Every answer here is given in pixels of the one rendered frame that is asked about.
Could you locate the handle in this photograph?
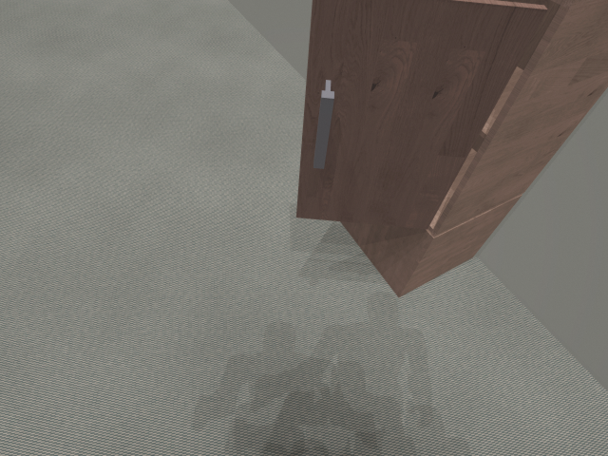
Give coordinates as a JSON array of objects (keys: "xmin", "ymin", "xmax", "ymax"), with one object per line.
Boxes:
[{"xmin": 313, "ymin": 80, "xmax": 334, "ymax": 169}]

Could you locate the cupboard door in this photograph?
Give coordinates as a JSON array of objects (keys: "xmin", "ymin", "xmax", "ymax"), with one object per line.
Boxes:
[{"xmin": 296, "ymin": 0, "xmax": 548, "ymax": 229}]

